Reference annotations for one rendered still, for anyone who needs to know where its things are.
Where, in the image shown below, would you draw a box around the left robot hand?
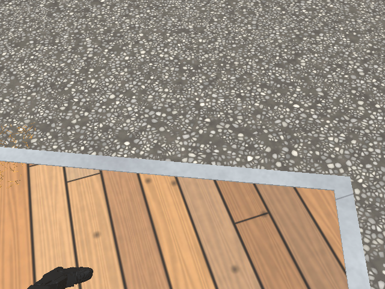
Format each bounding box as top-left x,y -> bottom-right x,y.
27,267 -> 93,289

